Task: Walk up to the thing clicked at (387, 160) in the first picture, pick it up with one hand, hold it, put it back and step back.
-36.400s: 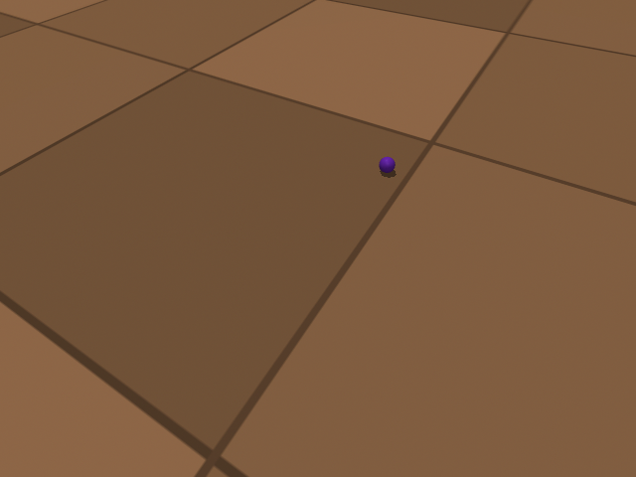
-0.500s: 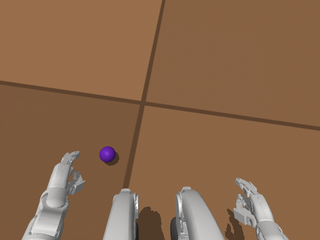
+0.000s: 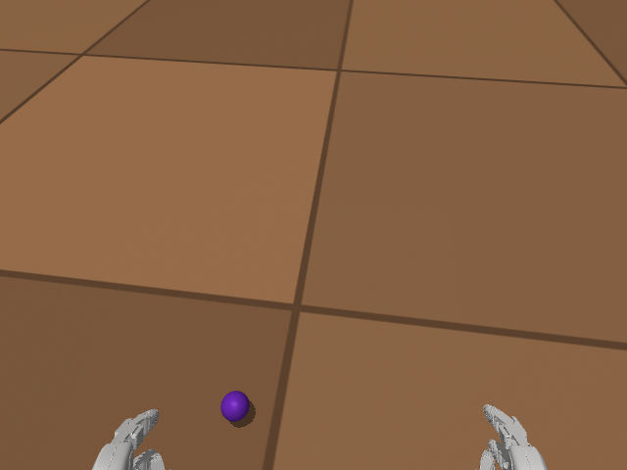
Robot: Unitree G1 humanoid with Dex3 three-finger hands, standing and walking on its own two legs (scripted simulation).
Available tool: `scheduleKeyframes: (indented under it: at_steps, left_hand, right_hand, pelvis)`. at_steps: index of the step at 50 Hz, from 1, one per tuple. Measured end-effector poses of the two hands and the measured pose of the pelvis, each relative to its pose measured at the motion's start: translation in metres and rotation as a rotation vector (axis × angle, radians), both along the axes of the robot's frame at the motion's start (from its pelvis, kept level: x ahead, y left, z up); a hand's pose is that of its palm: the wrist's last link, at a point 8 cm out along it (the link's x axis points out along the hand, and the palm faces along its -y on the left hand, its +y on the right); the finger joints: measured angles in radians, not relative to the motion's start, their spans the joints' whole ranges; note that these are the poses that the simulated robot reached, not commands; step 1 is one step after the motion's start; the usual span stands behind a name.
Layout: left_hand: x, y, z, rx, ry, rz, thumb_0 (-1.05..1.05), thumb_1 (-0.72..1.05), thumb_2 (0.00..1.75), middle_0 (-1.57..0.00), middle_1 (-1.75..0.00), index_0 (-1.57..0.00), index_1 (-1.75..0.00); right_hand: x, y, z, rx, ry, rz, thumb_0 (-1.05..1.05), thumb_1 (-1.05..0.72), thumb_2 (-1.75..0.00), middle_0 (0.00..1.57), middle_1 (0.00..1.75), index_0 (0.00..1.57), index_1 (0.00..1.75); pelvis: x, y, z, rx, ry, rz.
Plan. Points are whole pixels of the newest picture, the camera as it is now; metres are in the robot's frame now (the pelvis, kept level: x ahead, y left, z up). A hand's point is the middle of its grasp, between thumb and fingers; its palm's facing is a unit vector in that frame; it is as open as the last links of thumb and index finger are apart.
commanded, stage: home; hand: left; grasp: from above
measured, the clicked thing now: (235, 405) +0.45 +0.21 -0.67
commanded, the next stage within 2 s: none
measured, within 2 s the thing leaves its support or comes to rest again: neither
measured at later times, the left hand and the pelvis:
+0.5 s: hand out of the picture +0.15 +0.17 -0.04, palm faces +0.05 -0.98 -0.21, open 7.4 cm; pelvis +0.00 -0.01 +0.01, yaw +1 degrees
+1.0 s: hand out of the picture +0.16 +0.17 -0.04, palm faces +0.05 -0.98 -0.21, open 7.4 cm; pelvis +0.00 -0.01 +0.01, yaw +1 degrees
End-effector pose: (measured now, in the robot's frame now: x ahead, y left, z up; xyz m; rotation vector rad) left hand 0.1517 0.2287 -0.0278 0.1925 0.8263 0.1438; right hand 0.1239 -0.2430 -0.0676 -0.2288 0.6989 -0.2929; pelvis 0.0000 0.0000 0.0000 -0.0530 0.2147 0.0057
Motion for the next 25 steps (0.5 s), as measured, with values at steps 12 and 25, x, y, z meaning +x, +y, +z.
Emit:
scheduleKeyframes:
  at_steps: [12, 25]
  left_hand:
    - [-0.012, 0.000, 0.011, -0.018, -0.002, 0.003, 0.01, 0.90, 0.90, -0.20, -0.30, -0.20, -0.30]
    - [-0.014, -0.005, 0.010, -0.019, -0.001, 0.001, 0.01, 0.90, 0.90, -0.20, -0.30, -0.20, -0.30]
  right_hand:
    - [0.035, 0.007, 0.024, -0.014, -0.136, 0.075, 0.01, -0.90, -0.90, 0.20, 0.29, 0.21, 0.30]
    - [0.029, 0.002, 0.020, -0.017, -0.114, 0.089, 0.01, -0.90, -0.90, 0.20, 0.29, 0.21, 0.30]
  pelvis:
    - [0.003, -0.001, 0.007, 0.006, -0.048, 0.012]
    - [0.000, -0.006, 0.007, 0.010, -0.051, 0.013]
